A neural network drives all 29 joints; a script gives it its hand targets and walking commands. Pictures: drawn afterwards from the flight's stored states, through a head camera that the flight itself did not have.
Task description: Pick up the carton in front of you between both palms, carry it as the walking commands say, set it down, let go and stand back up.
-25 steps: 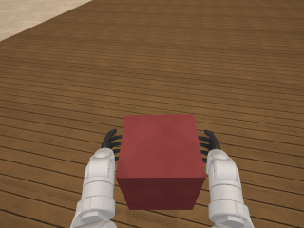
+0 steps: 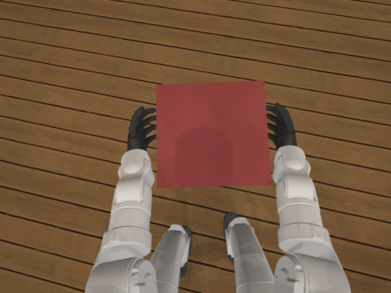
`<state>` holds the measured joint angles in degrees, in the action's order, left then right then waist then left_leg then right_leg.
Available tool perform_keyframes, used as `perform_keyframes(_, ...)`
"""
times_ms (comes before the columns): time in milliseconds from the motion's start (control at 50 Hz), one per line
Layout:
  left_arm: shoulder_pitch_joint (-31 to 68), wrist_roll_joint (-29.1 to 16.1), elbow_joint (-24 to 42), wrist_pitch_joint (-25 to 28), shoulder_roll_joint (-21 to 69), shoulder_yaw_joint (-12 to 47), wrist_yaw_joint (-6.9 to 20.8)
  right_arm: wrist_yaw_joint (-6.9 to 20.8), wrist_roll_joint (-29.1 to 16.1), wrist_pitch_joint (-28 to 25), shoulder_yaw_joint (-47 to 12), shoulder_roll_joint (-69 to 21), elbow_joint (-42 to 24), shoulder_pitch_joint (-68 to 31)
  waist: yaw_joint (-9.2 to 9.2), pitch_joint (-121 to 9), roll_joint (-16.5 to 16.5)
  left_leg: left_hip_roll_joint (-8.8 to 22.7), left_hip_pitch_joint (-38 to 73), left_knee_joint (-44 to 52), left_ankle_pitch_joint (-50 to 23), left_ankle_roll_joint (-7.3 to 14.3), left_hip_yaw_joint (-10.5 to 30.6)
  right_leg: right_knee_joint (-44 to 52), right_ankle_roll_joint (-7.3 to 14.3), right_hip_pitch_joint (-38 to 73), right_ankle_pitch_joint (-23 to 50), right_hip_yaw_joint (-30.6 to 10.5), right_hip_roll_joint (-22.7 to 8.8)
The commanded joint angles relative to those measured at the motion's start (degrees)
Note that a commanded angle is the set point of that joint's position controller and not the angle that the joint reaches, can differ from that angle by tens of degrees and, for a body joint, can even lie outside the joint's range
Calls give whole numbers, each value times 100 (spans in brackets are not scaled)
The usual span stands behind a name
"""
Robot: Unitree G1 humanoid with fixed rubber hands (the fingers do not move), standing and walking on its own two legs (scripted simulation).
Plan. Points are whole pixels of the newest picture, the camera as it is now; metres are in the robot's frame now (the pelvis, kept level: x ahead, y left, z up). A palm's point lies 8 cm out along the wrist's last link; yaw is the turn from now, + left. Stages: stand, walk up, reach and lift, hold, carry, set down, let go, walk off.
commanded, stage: set down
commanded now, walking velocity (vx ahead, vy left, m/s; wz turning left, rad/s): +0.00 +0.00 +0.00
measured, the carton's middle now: (209, 142) +0.41 -0.01 -0.16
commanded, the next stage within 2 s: none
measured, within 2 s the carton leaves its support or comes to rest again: rests again in 1.64 s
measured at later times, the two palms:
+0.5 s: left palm (158, 139) +0.43 +0.13 -0.21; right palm (269, 132) +0.45 -0.17 -0.22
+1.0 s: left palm (169, 141) +0.47 +0.12 -0.37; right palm (258, 132) +0.50 -0.18 -0.38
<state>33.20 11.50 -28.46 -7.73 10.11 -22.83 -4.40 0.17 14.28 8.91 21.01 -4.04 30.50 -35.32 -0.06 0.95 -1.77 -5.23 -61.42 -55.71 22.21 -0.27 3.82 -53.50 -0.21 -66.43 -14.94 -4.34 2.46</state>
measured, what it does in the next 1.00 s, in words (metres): lowers itself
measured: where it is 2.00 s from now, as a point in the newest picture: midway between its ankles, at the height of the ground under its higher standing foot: (208, 253)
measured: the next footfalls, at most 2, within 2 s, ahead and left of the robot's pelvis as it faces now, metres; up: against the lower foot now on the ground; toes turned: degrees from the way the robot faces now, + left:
none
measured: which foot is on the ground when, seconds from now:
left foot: down 0.00-1.00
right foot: down 0.00-1.00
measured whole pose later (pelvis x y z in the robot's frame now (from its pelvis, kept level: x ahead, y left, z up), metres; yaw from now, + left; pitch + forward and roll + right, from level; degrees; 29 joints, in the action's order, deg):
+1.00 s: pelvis -0.05 -0.01 -0.24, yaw +6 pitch +45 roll +6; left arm 70.2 7.6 -40.7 -14.9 0.8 -30.1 -9.0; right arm -1.2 11.3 16.8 18.8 11.9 49.1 -76.1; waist -1.4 4.4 -2.8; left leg -10.2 -119.0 -108.8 35.9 -4.3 1.5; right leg -107.0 -1.0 -125.8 -26.3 -5.2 5.7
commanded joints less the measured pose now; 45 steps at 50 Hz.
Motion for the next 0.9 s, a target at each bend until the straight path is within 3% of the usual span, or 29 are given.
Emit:
perform_keyframes(0, 3247, -547, 83, 106, 4913, 3582, 1061, 1123, -504, -114, -3310, -4831, 9, -3022, -109, -6104, 258, -364, 651, -15, -2312, -307, -84, -714, 39, 3724, 2795, 91, 417)
perform_keyframes(80, 3600, -424, -267, -269, 5047, 3216, 1170, 1305, -373, 226, -2956, -4854, 497, -3273, -135, -5419, 132, -378, 49, -276, -1229, -290, -141, -879, 67, 2377, 1383, 239, 484)
perform_keyframes(160, 4035, -309, -610, -511, 5000, 2748, 1278, 1413, -232, 463, -2555, -4890, 928, -3653, -124, -5125, 185, -411, -688, -597, -672, -253, -211, -1177, 74, 1676, 822, 307, 488)
perform_keyframes(300, 4796, -327, -831, -501, 4757, 2360, 1227, 1325, -222, 508, -2317, -4819, 1215, -4324, -81, -5644, 343, -528, -1766, -1444, -600, -260, -384, -1929, -1, 1159, 946, 297, 490)
perform_keyframes(600, 6276, -825, -822, -583, 4307, 2390, 1088, 921, -735, 660, -2638, -4477, 1230, -5676, -89, -6782, 688, -698, -3533, -3086, -153, -297, -759, -3374, -165, 930, 1042, 294, 497)
perform_keyframes(880, 7418, -911, -1086, -578, 3811, 1995, 937, 996, -838, 658, -2296, -3679, 1715, -6695, -177, -6374, 625, -701, -4267, -4175, 28, -263, -859, -4467, -145, -259, 795, 436, 444)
